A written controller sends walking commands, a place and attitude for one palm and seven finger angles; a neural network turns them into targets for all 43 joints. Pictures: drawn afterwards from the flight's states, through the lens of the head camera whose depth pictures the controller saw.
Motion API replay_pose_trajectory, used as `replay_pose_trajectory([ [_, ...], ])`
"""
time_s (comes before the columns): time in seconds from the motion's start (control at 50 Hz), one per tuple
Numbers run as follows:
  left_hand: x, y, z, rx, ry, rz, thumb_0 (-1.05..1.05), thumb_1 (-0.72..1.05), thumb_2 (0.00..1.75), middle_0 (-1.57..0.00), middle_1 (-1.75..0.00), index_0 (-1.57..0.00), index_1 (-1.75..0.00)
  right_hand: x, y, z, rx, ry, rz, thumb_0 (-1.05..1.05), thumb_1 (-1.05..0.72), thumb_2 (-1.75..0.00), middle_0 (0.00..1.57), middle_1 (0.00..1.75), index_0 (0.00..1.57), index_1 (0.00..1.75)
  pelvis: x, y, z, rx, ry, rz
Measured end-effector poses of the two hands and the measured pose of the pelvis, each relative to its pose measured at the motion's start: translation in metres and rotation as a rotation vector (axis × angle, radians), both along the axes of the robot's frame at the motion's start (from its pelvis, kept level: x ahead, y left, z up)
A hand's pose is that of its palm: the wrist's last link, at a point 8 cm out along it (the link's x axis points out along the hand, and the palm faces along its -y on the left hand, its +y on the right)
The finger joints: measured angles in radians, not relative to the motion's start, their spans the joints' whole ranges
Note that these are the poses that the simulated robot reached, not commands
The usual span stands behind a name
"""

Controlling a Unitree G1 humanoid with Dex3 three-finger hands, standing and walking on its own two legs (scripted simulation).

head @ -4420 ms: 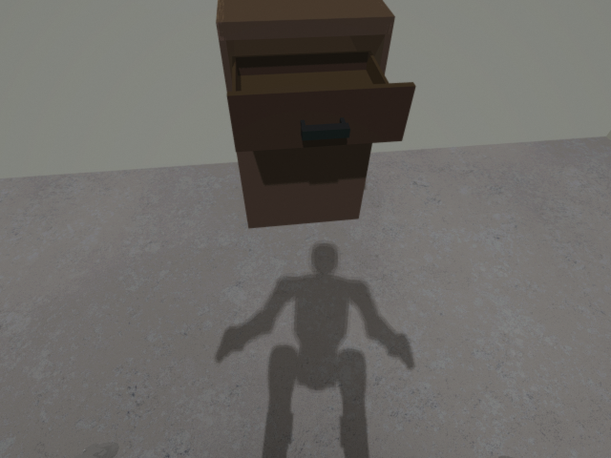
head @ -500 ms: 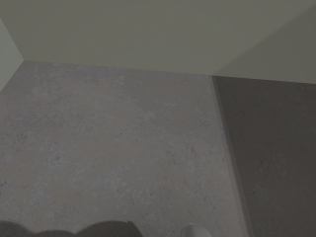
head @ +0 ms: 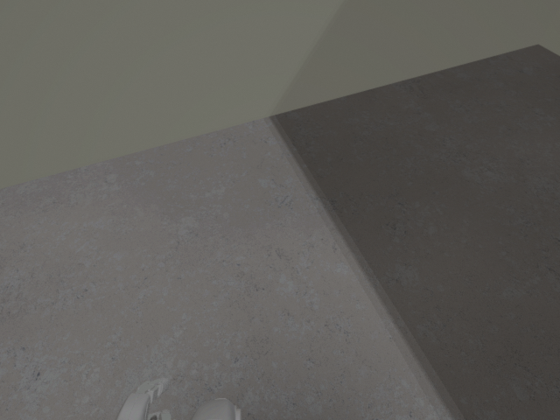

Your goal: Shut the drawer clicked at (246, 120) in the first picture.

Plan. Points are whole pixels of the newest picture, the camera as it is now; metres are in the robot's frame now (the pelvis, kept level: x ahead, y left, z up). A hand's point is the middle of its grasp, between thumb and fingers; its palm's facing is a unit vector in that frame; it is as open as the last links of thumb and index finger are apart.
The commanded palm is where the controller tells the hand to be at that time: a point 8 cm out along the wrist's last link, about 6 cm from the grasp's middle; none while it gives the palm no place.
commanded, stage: walk to a spot facing it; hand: left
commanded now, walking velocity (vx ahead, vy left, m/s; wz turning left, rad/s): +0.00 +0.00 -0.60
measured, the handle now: out of the picture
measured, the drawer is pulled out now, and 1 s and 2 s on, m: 0.30 0.30 0.30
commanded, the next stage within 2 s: turn to face it in 1.40 s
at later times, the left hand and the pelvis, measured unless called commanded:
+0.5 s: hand out of the picture +0.08 +0.24 -0.17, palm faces -0.24 -0.95 -0.21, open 7.4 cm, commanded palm none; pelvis -0.03 +0.05 +0.00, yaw -19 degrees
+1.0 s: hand out of the picture +0.12 +0.13 -0.15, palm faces -0.50 -0.84 -0.22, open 7.4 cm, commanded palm none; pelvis -0.04 +0.00 +0.01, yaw -34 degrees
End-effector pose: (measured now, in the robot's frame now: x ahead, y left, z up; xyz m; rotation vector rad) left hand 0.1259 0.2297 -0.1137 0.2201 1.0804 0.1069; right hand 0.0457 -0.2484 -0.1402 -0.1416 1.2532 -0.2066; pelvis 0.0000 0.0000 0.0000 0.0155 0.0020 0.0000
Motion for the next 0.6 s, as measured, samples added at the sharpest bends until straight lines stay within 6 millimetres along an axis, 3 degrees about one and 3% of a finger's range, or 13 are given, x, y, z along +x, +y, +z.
replay_pose_trajectory([
  [0.12,-0.030,0.023,-0.018,-0.022,0.081,0.008,0.00,0.90,0.90,-0.21,-0.30,-0.21,-0.30,0.030,0.021,0.014,-0.026,-0.127,-0.009,0.00,-0.91,-0.90,0.20,0.30,0.20,0.30,-0.007,0.020,-0.003,-0.010,0.005,-0.076],
  [0.22,-0.048,0.054,-0.038,-0.029,0.144,0.003,0.00,0.91,0.90,-0.20,-0.30,-0.20,-0.30,0.026,0.037,0.026,-0.079,-0.189,-0.023,0.00,-0.91,-0.90,0.20,0.30,0.20,0.30,-0.013,0.040,-0.009,-0.019,-0.004,-0.143],
  [0.32,-0.059,0.071,-0.033,-0.021,0.202,-0.035,0.00,0.91,0.90,-0.20,-0.30,-0.20,-0.30,-0.002,0.046,0.037,-0.093,-0.162,-0.076,0.00,-0.91,-0.90,0.20,0.30,0.20,0.30,-0.017,0.049,0.000,-0.032,-0.016,-0.212],
  [0.42,-0.058,0.072,-0.026,-0.003,0.245,-0.091,0.00,0.91,0.90,-0.20,-0.30,-0.20,-0.30,-0.038,0.047,0.035,-0.081,-0.126,-0.169,0.00,-0.90,-0.90,0.20,0.30,0.21,0.30,-0.020,0.051,0.005,-0.043,-0.016,-0.276],
  [0.5,-0.042,0.055,-0.022,0.012,0.242,-0.168,0.00,0.91,0.90,-0.20,-0.30,-0.20,-0.29,-0.079,0.042,0.024,-0.059,-0.073,-0.258,0.00,-0.90,-0.90,0.20,0.30,0.21,0.30,-0.025,0.045,0.004,-0.037,-0.013,-0.332],
  [0.6,-0.008,0.013,-0.017,0.041,0.166,-0.295,0.00,0.91,0.90,-0.20,-0.30,-0.20,-0.29,-0.140,0.030,0.002,-0.019,0.000,-0.379,0.00,-0.90,-0.90,0.20,0.30,0.21,0.30,-0.037,0.028,-0.005,-0.020,-0.010,-0.406],
])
